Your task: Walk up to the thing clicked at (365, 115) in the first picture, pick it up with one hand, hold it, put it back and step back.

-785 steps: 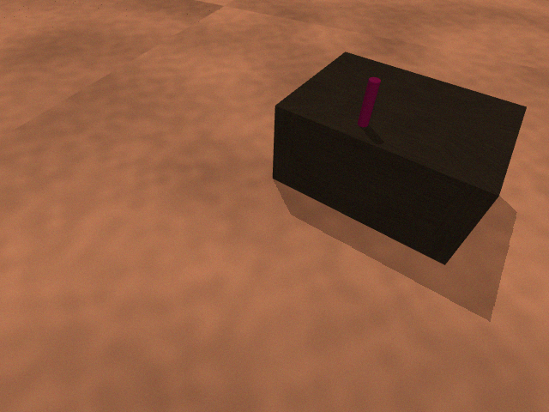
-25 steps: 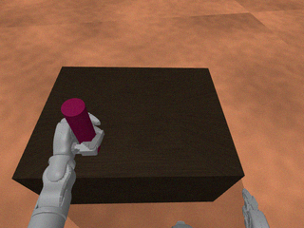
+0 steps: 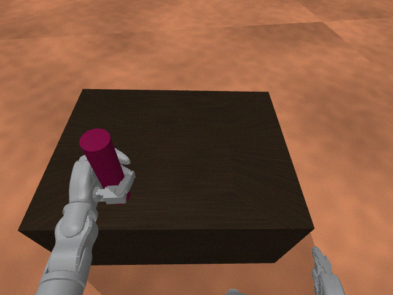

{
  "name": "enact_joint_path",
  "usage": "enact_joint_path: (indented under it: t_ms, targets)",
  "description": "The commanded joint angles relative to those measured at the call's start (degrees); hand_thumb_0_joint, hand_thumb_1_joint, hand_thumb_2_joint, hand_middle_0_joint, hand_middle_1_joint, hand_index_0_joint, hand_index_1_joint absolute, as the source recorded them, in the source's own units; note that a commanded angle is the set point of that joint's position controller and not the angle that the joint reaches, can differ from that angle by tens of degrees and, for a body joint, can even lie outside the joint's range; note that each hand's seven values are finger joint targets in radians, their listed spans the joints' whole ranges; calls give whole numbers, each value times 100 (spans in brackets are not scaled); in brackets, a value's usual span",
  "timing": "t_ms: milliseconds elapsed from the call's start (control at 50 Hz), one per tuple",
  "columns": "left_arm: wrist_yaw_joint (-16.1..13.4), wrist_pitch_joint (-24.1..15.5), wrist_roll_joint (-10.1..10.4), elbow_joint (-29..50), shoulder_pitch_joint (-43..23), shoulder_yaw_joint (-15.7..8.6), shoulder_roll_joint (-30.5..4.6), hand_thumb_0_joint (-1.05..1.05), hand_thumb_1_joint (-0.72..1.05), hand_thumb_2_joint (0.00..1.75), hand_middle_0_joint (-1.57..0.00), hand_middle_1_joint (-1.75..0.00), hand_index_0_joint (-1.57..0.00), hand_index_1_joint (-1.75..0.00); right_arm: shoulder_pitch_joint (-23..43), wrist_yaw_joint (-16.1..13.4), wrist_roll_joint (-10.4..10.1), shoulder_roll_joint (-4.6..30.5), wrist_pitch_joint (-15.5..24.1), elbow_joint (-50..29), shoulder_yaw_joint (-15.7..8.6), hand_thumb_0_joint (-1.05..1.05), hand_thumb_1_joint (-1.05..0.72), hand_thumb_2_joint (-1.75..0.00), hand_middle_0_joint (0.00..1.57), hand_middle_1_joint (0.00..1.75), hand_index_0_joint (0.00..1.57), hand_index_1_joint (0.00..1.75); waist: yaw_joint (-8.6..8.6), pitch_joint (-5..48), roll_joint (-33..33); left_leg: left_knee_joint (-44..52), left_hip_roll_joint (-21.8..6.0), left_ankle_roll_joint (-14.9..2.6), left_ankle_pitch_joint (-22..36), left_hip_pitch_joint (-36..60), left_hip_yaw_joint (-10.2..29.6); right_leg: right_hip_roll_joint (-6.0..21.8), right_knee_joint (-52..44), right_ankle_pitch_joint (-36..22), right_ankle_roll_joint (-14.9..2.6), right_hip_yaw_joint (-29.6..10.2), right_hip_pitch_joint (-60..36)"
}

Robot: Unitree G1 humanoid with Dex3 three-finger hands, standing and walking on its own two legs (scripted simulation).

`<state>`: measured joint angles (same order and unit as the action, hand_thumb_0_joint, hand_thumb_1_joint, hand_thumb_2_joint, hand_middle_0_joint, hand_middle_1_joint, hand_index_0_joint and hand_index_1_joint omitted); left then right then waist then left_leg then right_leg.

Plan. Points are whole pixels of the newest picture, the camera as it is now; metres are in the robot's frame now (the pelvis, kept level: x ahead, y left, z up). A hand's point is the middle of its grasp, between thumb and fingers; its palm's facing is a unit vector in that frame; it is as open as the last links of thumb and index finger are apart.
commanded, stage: hold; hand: left
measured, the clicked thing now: (109, 172) +0.33 +0.17 +0.09
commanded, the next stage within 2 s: crouch in 1.82 s
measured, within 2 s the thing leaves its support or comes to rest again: neither
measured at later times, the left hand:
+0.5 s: hand (115, 174) +0.33 +0.16 +0.08, palm faces +0.08 -1.00 -0.02, open 6.1 cm
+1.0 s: hand (114, 172) +0.33 +0.16 +0.08, palm faces +0.12 -0.99 -0.02, open 6.1 cm
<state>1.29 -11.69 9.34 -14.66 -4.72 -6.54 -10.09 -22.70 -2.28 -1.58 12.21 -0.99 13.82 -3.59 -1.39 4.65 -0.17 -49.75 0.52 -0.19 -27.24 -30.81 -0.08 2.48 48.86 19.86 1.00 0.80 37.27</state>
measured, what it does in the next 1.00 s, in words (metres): stands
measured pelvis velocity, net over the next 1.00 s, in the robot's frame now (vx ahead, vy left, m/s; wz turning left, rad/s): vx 0.01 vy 0.00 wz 0.00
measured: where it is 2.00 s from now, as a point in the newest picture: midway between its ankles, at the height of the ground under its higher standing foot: outside the picture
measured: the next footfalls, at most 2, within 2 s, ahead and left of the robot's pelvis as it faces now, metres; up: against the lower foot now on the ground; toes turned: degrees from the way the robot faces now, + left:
none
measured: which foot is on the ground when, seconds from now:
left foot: down 0.00-1.00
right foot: down 0.00-1.00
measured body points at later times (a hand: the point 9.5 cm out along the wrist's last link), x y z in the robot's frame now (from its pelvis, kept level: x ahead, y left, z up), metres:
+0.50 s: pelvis +0.01 +0.01 +0.00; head +0.04 +0.01 +0.45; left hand +0.32 +0.22 +0.08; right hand +0.16 -0.25 -0.06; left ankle -0.02 +0.12 -0.70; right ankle +0.05 -0.13 -0.70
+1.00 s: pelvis +0.01 +0.00 +0.01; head +0.04 +0.00 +0.45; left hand +0.32 +0.22 +0.08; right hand +0.16 -0.25 -0.05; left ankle -0.02 +0.12 -0.70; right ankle +0.05 -0.13 -0.70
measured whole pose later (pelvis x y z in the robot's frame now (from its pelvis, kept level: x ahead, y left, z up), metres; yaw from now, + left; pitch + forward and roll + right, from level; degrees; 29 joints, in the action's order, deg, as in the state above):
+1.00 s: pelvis +0.01 +0.00 +0.01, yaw +0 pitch +7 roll +0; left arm 0.9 -13.0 9.4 -15.1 -4.8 -7.6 -10.2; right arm -20.9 -2.1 -1.3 12.1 0.4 17.5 -3.9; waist -1.2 4.7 0.1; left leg -47.5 0.5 0.0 -26.7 -28.3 0.2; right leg 2.4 47.0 19.6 0.9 1.1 34.8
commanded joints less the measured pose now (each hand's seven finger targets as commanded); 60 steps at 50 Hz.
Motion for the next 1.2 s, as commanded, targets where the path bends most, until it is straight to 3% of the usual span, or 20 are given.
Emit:
enact_joint_path:
  t_ms: [0, 20, 60, 120, 160, 200, 260, 320, 420, 560, 620, 780, 940, 1020, 1060, 1100, 1120, 1140, 1160, 1180]
  targets:
    - [-107, -481, 53, 1643, -1828, -293, -725, 0, 55, 132, -141, -148, -143, -148, 271, -93, -7, 641, 355, -1049, -310, 0, 56, -5, 5, 5, 5, 5, 17, 1492, 29, 858, 46, 27, 1308, 109, -17, -128, -616, -1018, -135, 55, -1364]
    - [-140, -453, 41, 1378, -1610, -372, -772, 0, 54, 132, -141, -147, -143, -147, 324, -129, -3, 907, 374, -1040, -567, 0, 56, -5, 5, 5, 5, 5, -21, 1393, -96, 873, 30, 34, 1326, 127, 5, -142, -632, -1024, -131, 76, -1371]
    - [-154, -454, -16, 1360, -1646, -424, -829, 0, 56, 133, -141, -147, -142, -147, 95, -84, 2, 572, 325, -732, -279, 0, 56, -5, 5, 5, 5, 5, 49, 1284, -25, 877, 49, 22, 1253, 0, -11, -124, -656, -980, -137, 51, -1354]
    - [-117, -390, 52, 1262, -1454, -422, -701, 0, 54, 132, -142, -149, -144, -149, 136, -94, -18, 602, 319, -763, -347, 0, 56, -5, 5, 5, 5, 5, 32, 1403, -144, 889, 56, 0, 1331, 97, -30, -126, -698, -1097, -120, 51, -1509]
    - [-61, -342, 73, 1173, -1276, -153, -422, 0, 55, 136, -144, -151, -146, -151, 181, -79, -29, 634, 350, -862, -330, 0, 56, -5, 5, 5, 5, 5, 3, 1238, -214, 938, 34, 10, 1421, 103, -9, -148, -694, -1141, -134, 93, -1468]
    - [-37, -326, 57, 1007, -1303, -289, -607, 0, 53, 134, -144, -150, -146, -150, 165, -66, -34, 699, 358, -605, -393, 0, 55, -5, 5, 5, 5, 5, 7, 1039, -179, 960, 5, 24, 1396, 12, 13, -167, -679, -1048, -148, 114, -1309]
    - [13, -413, 49, 1301, -1516, -130, -523, 0, 52, 132, -143, -148, -145, -148, 236, -32, -14, 641, 380, -595, -333, 0, 55, -5, 5, 5, 5, 5, 19, 1344, 77, 907, -22, 84, 1799, 133, 33, -166, -563, -1327, -194, 117, -1356]
    - [-47, -466, 56, 1444, -1572, -201, -596, 0, 50, 129, -140, -146, -142, -146, 304, -50, -16, 830, 418, -653, -530, 0, 55, -5, 5, 5, 5, 5, -17, 1502, 111, 877, -24, 90, 1921, 290, 37, -176, -530, -1429, -195, 118, -1405]
    - [-128, -550, 17, 1759, -1489, -251, -702, 0, 51, 127, -137, -142, -139, -142, 181, -50, 6, 712, 397, -677, -417, 0, 55, -5, 5, 5, 5, 5, -23, 1740, 1, 857, -26, 99, 2043, 392, 68, -159, -533, -1564, -186, 117, -1605]
    - [-79, -316, 31, 924, -1460, -180, -484, 0, 50, 132, -138, -146, -140, -146, 319, -44, -22, 720, 350, -306, -419, 0, 56, -5, 5, 5, 5, 5, -27, 855, -114, 1042, -44, 78, 1453, 29, 68, -162, -699, -1028, -174, 143, -1193]
    - [40, -327, 21, 1027, -1586, -92, -483, 0, 56, 133, -139, -145, -141, -145, 393, -7, -23, 560, 407, -601, -237, 0, 56, -5, 5, 5, 5, 5, 6, 1292, -78, 997, -20, 74, 1672, 194, 36, -144, -694, -1215, -173, 131, -1407]
    - [-80, -501, 87, 1580, -1436, -316, -699, 0, 48, 127, -134, -141, -135, -141, 421, -30, 7, 927, 450, -811, -520, 0, 55, -5, 5, 5, 5, 5, 45, 1725, -54, 922, -54, 141, 2277, 453, 72, -169, -542, -1696, -204, 146, -1695]
    - [-42, -459, 64, 924, -1297, -340, -586, 0, 52, 134, -135, -145, -137, -145, 255, -49, -2, 580, 381, -393, -295, 0, 57, -5, 5, 5, 5, 5, -11, 851, -218, 1026, 36, 4, 1230, 29, -26, -110, -827, -953, -126, 90, -1295]
    - [97, -441, 93, 950, -1357, -383, -737, 0, 51, 133, -138, -145, -139, -146, 272, -39, -4, 794, 415, -358, -485, 0, 56, -5, 5, 5, 5, 5, -14, 1214, -8, 938, 58, 6, 1503, 138, -46, -86, -749, -1257, -139, 66, -1398]
    - [146, -522, 100, 1183, -1431, -239, -618, 0, 51, 131, -137, -144, -139, -144, 260, 8, 6, 504, 443, -304, -214, 0, 56, -5, 5, 5, 5, 5, 47, 1306, 73, 912, 58, 17, 1609, 181, -44, -83, -708, -1323, -149, 85, -1483]
    - [130, -609, 119, 1402, -1612, -233, -618, 0, 50, 128, -135, -141, -137, -141, 352, -21, 18, 623, 479, -404, -336, 0, 56, -5, 5, 5, 5, 5, -15, 1657, -5, 843, 62, 5, 1779, 313, -46, -83, -659, -1562, -142, 62, -1637]
    - [100, -651, 133, 1527, -1714, -267, -656, 0, 48, 128, -134, -141, -136, -141, 577, -28, 25, 631, 522, -620, -264, 0, 56, -5, 5, 5, 5, 5, 22, 1721, -31, 828, 51, 17, 1862, 355, -30, -87, -633, -1626, -138, 68, -1687]
    - [49, -656, 159, 1379, -1668, -435, -801, 0, 49, 128, -135, -141, -136, -142, 678, -67, 35, 922, 528, -577, -519, 0, 55, -5, 5, 5, 5, 5, 3, 1635, -95, 831, 43, 16, 1766, 249, -10, -83, -639, -1515, -143, 63, -1639]
    - [23, -702, 133, 1574, -1973, -283, -692, 0, 46, 127, -133, -140, -135, -140, 639, -45, 42, 562, 525, -500, -216, 0, 55, -5, 5, 5, 5, 5, 8, 1582, -56, 823, 55, -3, 1617, 229, -15, -77, -670, -1413, -123, 50, -1603]
    - [-21, -692, 129, 1207, -1712, -463, -816, 0, 44, 129, -133, -141, -134, -141, 714, -83, 36, 832, 527, -671, -406, 0, 55, -5, 5, 5, 5, 5, -16, 1658, -254, 834, 39, -1, 1608, 229, -5, -71, -667, -1384, -121, 47, -1630]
